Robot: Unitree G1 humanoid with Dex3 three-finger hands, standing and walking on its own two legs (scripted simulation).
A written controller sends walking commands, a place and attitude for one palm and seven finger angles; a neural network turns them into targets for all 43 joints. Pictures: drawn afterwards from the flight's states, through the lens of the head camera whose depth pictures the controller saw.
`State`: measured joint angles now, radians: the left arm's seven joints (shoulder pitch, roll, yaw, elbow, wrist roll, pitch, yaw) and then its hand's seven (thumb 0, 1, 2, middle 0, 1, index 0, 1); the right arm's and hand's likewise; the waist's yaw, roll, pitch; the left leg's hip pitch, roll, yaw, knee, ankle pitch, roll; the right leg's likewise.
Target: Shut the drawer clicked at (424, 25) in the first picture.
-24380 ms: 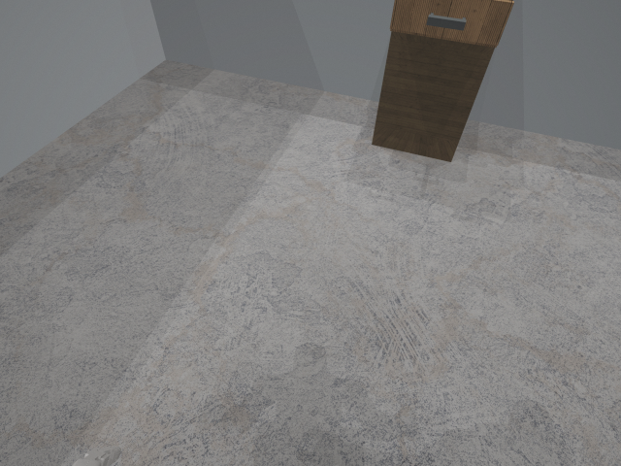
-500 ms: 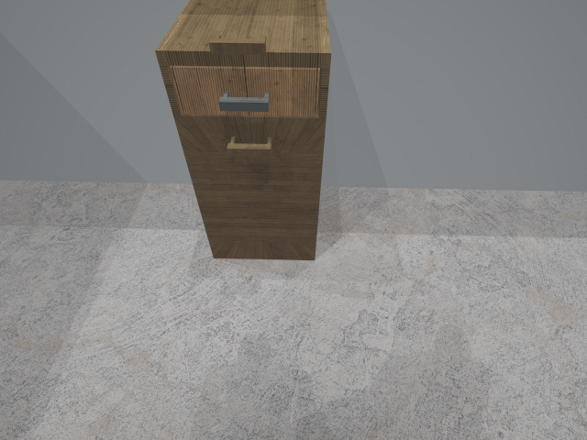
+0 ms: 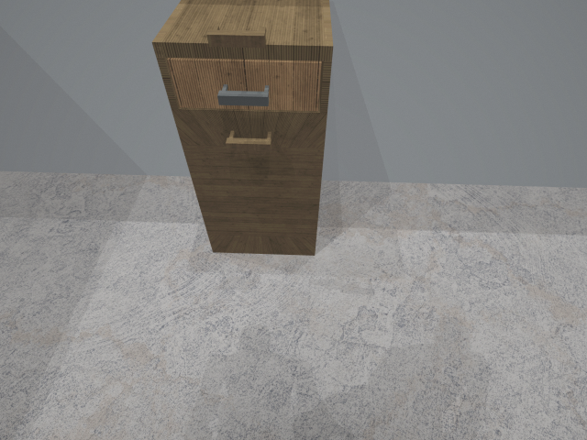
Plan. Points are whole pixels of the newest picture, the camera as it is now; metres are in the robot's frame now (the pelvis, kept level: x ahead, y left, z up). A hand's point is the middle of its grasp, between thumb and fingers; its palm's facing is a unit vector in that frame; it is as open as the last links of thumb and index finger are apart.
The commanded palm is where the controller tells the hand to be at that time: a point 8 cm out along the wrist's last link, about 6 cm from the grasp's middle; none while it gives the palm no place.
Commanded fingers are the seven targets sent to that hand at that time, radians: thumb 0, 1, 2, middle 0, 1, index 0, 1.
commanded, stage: look to check the result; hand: left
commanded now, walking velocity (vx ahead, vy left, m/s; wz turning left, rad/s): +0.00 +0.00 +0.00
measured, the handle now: (244, 93) +0.90 +0.18 -0.01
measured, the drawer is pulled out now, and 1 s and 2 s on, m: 0.00 0.00 0.00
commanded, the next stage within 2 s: stand and wait in 0.24 s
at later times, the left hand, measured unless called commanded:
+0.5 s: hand out of the picture +0.04 +0.20 -0.17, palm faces +0.02 -0.97 -0.26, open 7.4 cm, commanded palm none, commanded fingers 0.00 0.90 0.90 -0.20 -0.30 -0.20 -0.30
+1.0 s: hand out of the picture +0.06 +0.21 -0.16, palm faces +0.01 -0.96 -0.28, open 7.4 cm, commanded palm none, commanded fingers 0.00 0.90 0.90 -0.20 -0.30 -0.20 -0.30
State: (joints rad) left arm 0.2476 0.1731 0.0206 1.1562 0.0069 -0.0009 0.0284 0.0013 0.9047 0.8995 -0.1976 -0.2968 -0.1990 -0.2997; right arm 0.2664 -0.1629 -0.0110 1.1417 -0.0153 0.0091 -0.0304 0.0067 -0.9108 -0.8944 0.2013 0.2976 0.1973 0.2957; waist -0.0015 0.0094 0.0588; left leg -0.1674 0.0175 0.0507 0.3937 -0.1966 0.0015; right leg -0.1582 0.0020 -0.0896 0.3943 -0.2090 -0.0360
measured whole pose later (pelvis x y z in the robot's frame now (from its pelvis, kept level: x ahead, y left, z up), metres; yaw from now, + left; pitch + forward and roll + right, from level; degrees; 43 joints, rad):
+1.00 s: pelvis +0.02 -0.01 +0.00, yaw +0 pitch -1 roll +0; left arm 0.17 0.24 0.02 1.15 0.01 -0.01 0.02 0.00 0.90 0.90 -0.20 -0.30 -0.20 -0.30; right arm 0.18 -0.24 -0.01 1.14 -0.01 0.00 -0.02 0.01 -0.91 -0.89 0.20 0.30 0.20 0.30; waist 0.00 0.02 0.05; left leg -0.11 0.03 0.05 0.33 -0.19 -0.01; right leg -0.11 0.02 -0.09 0.33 -0.20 -0.05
